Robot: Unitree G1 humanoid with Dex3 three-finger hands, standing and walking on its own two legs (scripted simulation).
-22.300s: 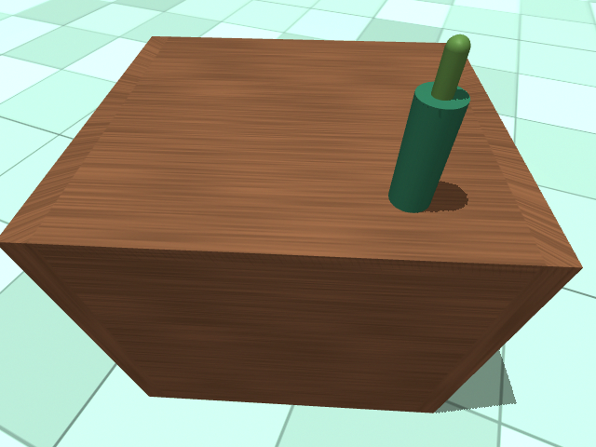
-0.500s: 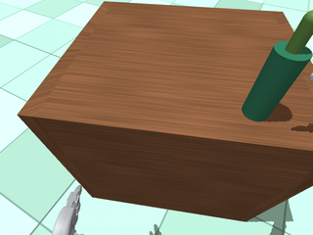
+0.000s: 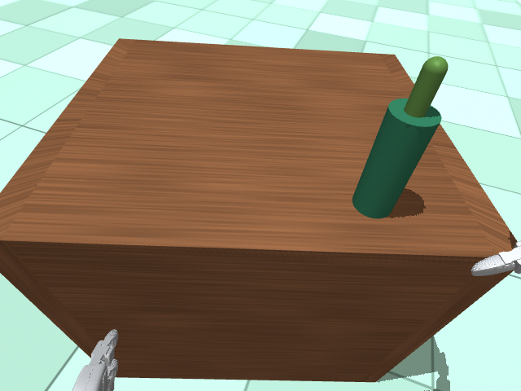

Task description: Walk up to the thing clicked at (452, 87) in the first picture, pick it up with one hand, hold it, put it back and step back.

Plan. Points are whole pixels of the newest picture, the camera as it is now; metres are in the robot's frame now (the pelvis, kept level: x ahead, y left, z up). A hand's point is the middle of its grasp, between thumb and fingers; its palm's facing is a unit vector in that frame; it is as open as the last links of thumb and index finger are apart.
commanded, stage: sink last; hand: right
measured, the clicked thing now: (399, 145) +0.44 -0.21 +0.18
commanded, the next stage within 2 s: home in 0.66 s
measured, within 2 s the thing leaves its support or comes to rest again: neither
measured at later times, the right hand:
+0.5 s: hand out of the picture +0.13 -0.21 +0.22, palm faces +0.45 +0.78 -0.44, open 17.5 cm
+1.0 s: hand out of the picture +0.15 -0.26 +0.19, palm faces +0.48 +0.78 -0.40, open 17.5 cm
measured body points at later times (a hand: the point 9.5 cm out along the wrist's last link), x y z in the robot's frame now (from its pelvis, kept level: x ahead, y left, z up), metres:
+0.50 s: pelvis -0.04 +0.03 +0.00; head -0.06 +0.06 +0.45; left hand +0.13 +0.28 -0.07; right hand +0.10 -0.25 +0.24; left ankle -0.04 +0.15 -0.73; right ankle -0.02 -0.12 -0.73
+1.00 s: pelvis -0.04 +0.02 +0.01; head -0.04 +0.04 +0.46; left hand +0.15 +0.22 -0.07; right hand +0.12 -0.30 +0.21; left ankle -0.04 +0.15 -0.73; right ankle -0.02 -0.12 -0.73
